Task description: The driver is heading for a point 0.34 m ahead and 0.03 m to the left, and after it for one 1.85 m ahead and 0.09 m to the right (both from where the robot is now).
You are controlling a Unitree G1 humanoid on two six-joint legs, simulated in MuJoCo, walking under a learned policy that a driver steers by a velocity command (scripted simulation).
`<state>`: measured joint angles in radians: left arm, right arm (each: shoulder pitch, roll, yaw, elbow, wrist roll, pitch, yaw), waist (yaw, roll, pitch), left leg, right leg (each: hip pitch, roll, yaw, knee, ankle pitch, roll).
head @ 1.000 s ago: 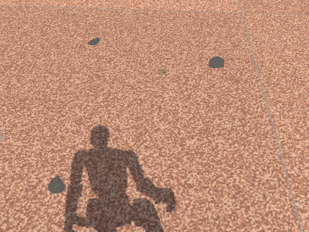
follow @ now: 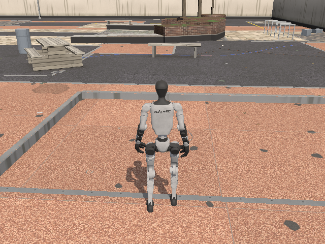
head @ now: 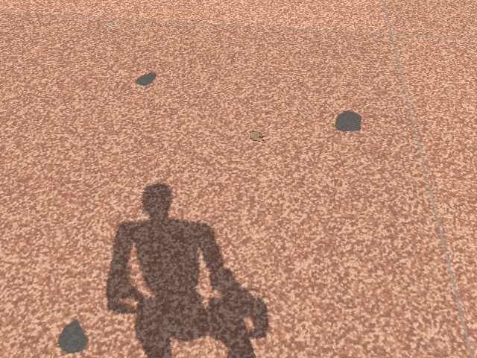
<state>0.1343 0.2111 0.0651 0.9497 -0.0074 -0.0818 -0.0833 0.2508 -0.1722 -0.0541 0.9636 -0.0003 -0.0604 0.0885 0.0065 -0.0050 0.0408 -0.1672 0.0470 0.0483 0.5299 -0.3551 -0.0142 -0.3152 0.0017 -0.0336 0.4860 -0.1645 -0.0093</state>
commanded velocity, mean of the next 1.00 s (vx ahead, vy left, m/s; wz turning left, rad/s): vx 0.15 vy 0.00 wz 0.00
